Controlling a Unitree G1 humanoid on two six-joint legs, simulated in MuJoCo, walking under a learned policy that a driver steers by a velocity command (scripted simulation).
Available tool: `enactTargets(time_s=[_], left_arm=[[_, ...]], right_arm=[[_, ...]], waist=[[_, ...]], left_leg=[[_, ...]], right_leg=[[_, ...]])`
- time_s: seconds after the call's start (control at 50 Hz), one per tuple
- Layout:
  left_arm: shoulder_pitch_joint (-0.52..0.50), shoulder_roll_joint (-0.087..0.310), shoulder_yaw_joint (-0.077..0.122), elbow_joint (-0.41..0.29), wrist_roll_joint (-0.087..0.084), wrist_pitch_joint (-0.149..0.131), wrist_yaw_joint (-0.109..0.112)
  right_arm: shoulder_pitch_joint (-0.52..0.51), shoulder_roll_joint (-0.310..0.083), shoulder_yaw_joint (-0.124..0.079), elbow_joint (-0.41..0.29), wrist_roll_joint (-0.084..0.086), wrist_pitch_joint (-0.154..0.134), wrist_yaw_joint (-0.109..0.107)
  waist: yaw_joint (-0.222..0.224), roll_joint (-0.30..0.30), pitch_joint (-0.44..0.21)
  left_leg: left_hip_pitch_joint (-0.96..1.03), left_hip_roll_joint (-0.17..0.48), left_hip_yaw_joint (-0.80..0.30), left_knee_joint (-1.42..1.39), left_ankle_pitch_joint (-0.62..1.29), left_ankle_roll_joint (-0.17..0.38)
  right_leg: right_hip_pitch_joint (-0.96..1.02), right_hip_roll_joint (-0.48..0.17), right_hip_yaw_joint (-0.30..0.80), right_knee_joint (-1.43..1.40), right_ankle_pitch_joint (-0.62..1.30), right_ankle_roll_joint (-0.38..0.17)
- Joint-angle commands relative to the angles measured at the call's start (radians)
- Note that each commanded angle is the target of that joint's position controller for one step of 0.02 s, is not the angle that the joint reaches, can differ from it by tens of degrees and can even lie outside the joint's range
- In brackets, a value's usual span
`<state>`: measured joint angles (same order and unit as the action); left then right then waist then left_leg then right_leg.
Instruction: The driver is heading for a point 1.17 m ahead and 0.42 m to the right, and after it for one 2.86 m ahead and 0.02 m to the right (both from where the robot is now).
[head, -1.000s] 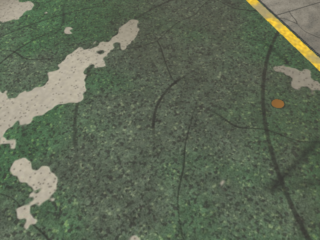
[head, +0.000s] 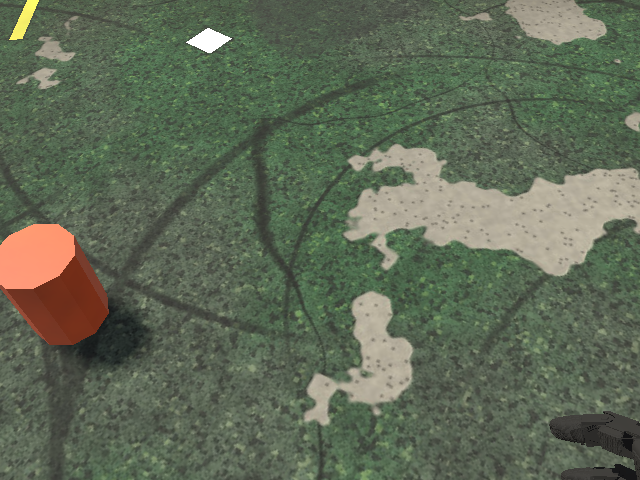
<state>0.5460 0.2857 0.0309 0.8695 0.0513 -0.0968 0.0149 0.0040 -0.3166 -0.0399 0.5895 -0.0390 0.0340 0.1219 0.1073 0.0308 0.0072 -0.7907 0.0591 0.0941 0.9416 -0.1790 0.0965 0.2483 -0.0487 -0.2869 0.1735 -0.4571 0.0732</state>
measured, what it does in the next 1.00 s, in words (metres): walks ahead, turning right: left foot, then right foot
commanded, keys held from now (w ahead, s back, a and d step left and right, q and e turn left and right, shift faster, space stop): w+shift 0.08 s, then w+e+shift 0.92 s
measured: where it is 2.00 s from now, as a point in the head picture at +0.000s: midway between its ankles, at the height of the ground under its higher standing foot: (608, 131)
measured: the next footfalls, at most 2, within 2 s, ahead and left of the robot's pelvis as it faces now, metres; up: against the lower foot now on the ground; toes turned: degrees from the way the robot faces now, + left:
left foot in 0.08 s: +0.23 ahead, +0.10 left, +0.00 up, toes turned +8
right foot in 0.52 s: +0.67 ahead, +0.03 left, +0.00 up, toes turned -10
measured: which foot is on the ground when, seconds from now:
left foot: up 0.00-0.06, down 0.08-0.52, up 0.54-0.90, down 0.92-1.00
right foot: down 0.00-0.08, up 0.10-0.50, down 0.52-0.92, up 0.94-1.00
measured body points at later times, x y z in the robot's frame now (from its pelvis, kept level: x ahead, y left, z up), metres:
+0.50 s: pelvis +0.46 +0.06 +0.00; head +0.49 +0.06 +0.45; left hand +0.64 +0.29 -0.11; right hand +0.42 -0.20 -0.13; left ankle +0.21 +0.10 -0.68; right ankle +0.65 +0.01 -0.68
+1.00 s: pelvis +0.93 +0.04 +0.01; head +0.96 +0.02 +0.46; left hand +1.13 +0.29 -0.10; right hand +0.98 -0.28 -0.06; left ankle +1.07 +0.13 -0.71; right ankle +0.71 +0.03 -0.61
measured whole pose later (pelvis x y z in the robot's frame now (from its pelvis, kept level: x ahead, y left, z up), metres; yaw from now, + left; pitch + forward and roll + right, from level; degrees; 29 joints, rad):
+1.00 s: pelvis +0.93 +0.04 +0.01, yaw -33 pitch +3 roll +1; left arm 0.34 0.38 0.09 0.82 0.00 -0.06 -0.01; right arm 0.09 -0.29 0.00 0.63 -0.06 -0.08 -0.02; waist 0.07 -0.03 0.03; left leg -0.46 0.03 -0.01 0.62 -0.21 -0.05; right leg -0.26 0.11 0.15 1.19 -0.41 -0.13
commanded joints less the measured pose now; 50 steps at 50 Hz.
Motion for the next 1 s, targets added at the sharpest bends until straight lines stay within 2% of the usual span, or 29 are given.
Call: enactTargets(time_s=[0.02,0.06,0.08,0.1,0.12,0.16,0.18,0.24,0.32,0.38,0.44,0.5,0.52,0.54,0.56,0.58,0.6,0.62,0.66,0.72,0.78,0.84,0.88,0.9,0.92,0.94,0.96,0.98,1.0], left_arm=[[-0.006,0.175,0.027,-0.01,-0.004,-0.004,0.015],[-0.048,0.249,0.041,-0.012,-0.014,0.014,0.014],[-0.089,0.227,0.037,-0.031,-0.016,0.011,0.01],[-0.041,0.064,0.002,-0.105,-0.055,0.0,-0.02],[-0.155,0.161,0.017,-0.149,-0.062,-0.019,-0.019],[-0.213,0.103,0.008,-0.142,-0.078,-0.019,-0.015],[-0.21,0.083,0.005,-0.126,-0.06,-0.005,-0.023],[-0.119,0.036,0.005,-0.058,-0.036,0.063,-0.048],[-0.318,0.008,-0.001,-0.113,-0.054,0.069,-0.064],[-0.418,-0.001,-0.014,-0.14,-0.054,0.052,-0.081],[-0.387,0.032,-0.012,-0.127,-0.047,0.055,-0.092],[0.041,0.166,0.043,-0.003,-0.038,0.078,-0.073],[0.24,0.215,0.076,0.046,-0.049,0.08,-0.055],[0.173,0.197,0.08,0.073,-0.079,0.088,-0.037],[0.022,0.255,0.078,0.025,-0.038,0.08,-0.037],[-0.028,0.238,0.084,-0.023,-0.032,0.083,-0.026],[-0.077,0.161,0.073,-0.037,-0.026,0.082,-0.015],[-0.138,0.139,0.065,-0.037,-0.027,0.074,-0.014],[-0.165,0.146,0.059,-0.044,-0.034,0.038,-0.009],[-0.186,0.177,0.069,-0.06,-0.039,0.005,-0.015],[-0.151,0.183,0.085,-0.059,-0.057,0.002,-0.031],[-0.116,0.2,0.1,-0.06,-0.054,0.01,-0.035],[-0.134,0.23,0.108,-0.071,-0.043,0.013,-0.029],[-0.175,0.259,0.113,-0.078,-0.039,0.01,-0.033],[-0.232,0.221,0.102,-0.101,-0.038,-0.002,-0.034],[-0.248,0.043,0.056,-0.154,-0.049,-0.013,-0.027],[-0.143,0.034,0.031,-0.208,-0.081,-0.005,-0.03],[-0.228,0.112,0.038,-0.167,-0.049,0.022,-0.021],[-0.294,0.13,0.044,-0.174,-0.029,0.031,-0.034]], right_arm=[[-0.095,-0.013,0.015,-0.082,-0.001,-0.031,-0.02],[0.294,-0.097,-0.029,0.035,-0.003,-0.044,-0.053],[0.451,-0.171,-0.063,0.1,-0.01,-0.048,-0.072],[0.392,-0.288,-0.092,0.091,-0.007,-0.042,-0.09],[0.434,-0.279,-0.096,0.063,0.0,-0.037,-0.097],[0.394,-0.181,-0.074,0.146,-0.011,-0.068,-0.115],[0.341,-0.124,-0.056,0.155,-0.018,-0.089,-0.117],[0.302,-0.027,-0.021,0.184,0.008,-0.135,-0.112],[0.332,-0.004,-0.008,0.221,0.021,-0.17,-0.094],[0.357,-0.006,0.006,0.239,0.029,-0.177,-0.109],[0.363,-0.087,-0.005,0.241,0.035,-0.18,-0.15],[0.228,-0.178,-0.033,0.192,0.008,-0.132,-0.187],[0.128,-0.194,-0.047,0.175,0.013,-0.112,-0.182],[0.022,-0.041,-0.007,0.146,-0.004,-0.122,-0.147],[0.211,0.069,0.03,0.051,0.006,-0.14,-0.141],[0.246,0.026,0.046,0.007,0.003,-0.165,-0.131],[0.196,-0.043,0.042,0.021,-0.012,-0.181,-0.123],[0.16,-0.058,0.036,0.023,-0.027,-0.175,-0.12],[0.159,-0.052,0.048,0.019,-0.05,-0.125,-0.121],[0.027,-0.035,0.064,-0.04,-0.027,-0.099,-0.11],[-0.077,0.005,0.079,-0.076,0.014,-0.102,-0.104],[-0.087,-0.029,0.066,-0.084,0.019,-0.11,-0.111],[0.035,-0.094,0.035,-0.048,0.017,-0.121,-0.126],[0.201,-0.135,0.013,-0.009,0.017,-0.128,-0.137],[0.433,-0.195,-0.017,0.039,0.002,-0.136,-0.156],[0.586,-0.273,-0.041,0.067,-0.037,-0.137,-0.17],[0.45,-0.317,-0.059,0.054,-0.035,-0.125,-0.159],[0.317,-0.183,-0.043,0.02,-0.029,-0.116,-0.152],[0.281,-0.114,-0.026,0.026,-0.018,-0.112,-0.147]], waist=[[-0.093,-0.163,0.092],[-0.29,-0.206,-0.121],[-0.362,-0.172,-0.192],[-0.214,0.188,-0.329],[-0.281,-0.001,-0.451],[-0.203,-0.096,-0.093],[-0.154,-0.124,-0.03],[-0.063,-0.031,0.068],[-0.085,0.035,0.165],[-0.1,0.007,0.148],[-0.05,0.056,0.053],[0.189,0.098,-0.14],[0.312,0.012,-0.17],[0.241,-0.244,-0.038],[-0.016,-0.286,-0.107],[-0.016,-0.197,-0.249],[-0.046,0.02,-0.078],[-0.101,0.103,0.016],[-0.157,0.112,0.105],[-0.132,0.054,0.134],[-0.047,-0.027,0.085],[-0.013,-0.08,0.031],[-0.072,-0.084,-0.062],[-0.179,-0.062,-0.16],[-0.295,-0.036,-0.27],[-0.307,0.209,-0.364],[-0.17,0.458,-0.431],[-0.176,0.203,-0.241],[-0.178,0.08,-0.137]], left_leg=[[0.24,-0.144,0.135,-0.145,-0.101,0.09],[0.698,-0.211,0.059,-0.23,-0.156,0.147],[0.997,-0.124,-0.114,-0.324,-0.178,0.157],[1.339,0.236,-0.702,-0.466,-0.402,0.227],[1.308,0.284,-0.893,-0.597,-0.369,0.229],[0.942,0.259,-0.589,-0.648,-0.107,0.185],[0.799,0.212,-0.482,-0.67,-0.081,0.151],[0.607,0.141,-0.266,-0.773,0.003,0.07],[0.582,0.025,0.03,-0.843,0.462,-0.05],[0.647,0.005,0.136,-0.863,0.758,-0.09],[0.793,0.07,0.163,-0.736,1.218,-0.124],[0.76,0.124,0.129,-0.175,1.458,-0.132],[0.606,0.049,0.137,0.324,1.076,-0.124],[0.268,-0.165,0.098,0.735,-0.17,-0.098],[-0.04,-0.152,-0.092,0.922,-0.353,-0.129],[-0.127,-0.124,-0.237,0.855,-0.32,-0.111],[-0.123,-0.064,-0.241,0.698,-0.221,-0.087],[-0.059,-0.024,-0.227,0.586,-0.186,-0.092],[0.055,0.03,-0.214,0.413,-0.187,-0.133],[0.244,0.065,-0.138,0.05,-0.021,-0.176],[0.373,0.021,-0.101,-0.248,0.237,-0.165],[0.412,-0.026,-0.109,-0.397,0.246,-0.144],[0.556,-0.074,-0.119,-0.441,0.111,-0.125],[0.739,-0.074,-0.111,-0.443,0.042,-0.112],[0.996,0.031,-0.191,-0.389,-0.111,-0.087],[1.22,0.32,-0.549,-0.481,-0.498,-0.063],[1.22,0.452,-1.076,-0.712,-0.691,0.037],[1.064,0.384,-0.92,-0.72,-0.785,0.036],[0.94,0.327,-0.696,-0.691,-0.578,0.018]], right_leg=[[-0.147,-0.232,0.02,0.116,1.434,-0.137],[-0.253,-0.268,0.039,0.562,1.571,-0.167],[-0.49,-0.219,0.042,0.878,1.207,-0.156],[-0.948,-0.011,0.101,1.346,0.046,-0.094],[-1.003,0.009,0.324,1.447,0.099,-0.126],[-1.019,-0.053,0.349,1.346,0.194,-0.141],[-0.964,-0.087,0.378,1.259,0.197,-0.148],[-0.882,-0.104,0.394,1.154,0.227,-0.143],[-0.958,-0.05,0.291,0.935,0.435,-0.154],[-0.892,0.014,0.146,0.707,0.585,-0.183],[-0.715,0.097,0.074,0.554,0.653,-0.216],[-0.283,0.171,0.12,0.548,0.467,-0.279],[-0.101,0.1,0.236,0.429,0.458,-0.373],[-0.066,0.082,0.321,0.429,0.446,-0.384],[0.06,-0.055,0.716,0.481,0.62,-0.53],[0.121,-0.198,1.076,0.192,0.107,-0.617],[-0.09,-0.195,1.112,0.027,-0.112,-0.548],[-0.274,-0.155,1.027,0.004,-0.114,-0.489],[-0.531,-0.072,0.895,-0.01,0.017,-0.461],[-0.75,0.035,0.713,-0.054,0.224,-0.431],[-0.676,0.087,0.648,-0.015,0.396,-0.352],[-0.485,0.056,0.684,0.086,0.558,-0.302],[-0.39,0.05,0.698,0.274,0.768,-0.259],[-0.412,0.08,0.664,0.479,0.825,-0.234],[-0.565,0.117,0.622,0.759,0.705,-0.216],[-0.83,0.197,0.52,1.084,-0.01,-0.212],[-1.03,0.184,0.441,1.259,-0.037,-0.203],[-1.096,0.088,0.404,1.296,0.09,-0.205],[-1.082,0.051,0.374,1.239,0.164,-0.195]])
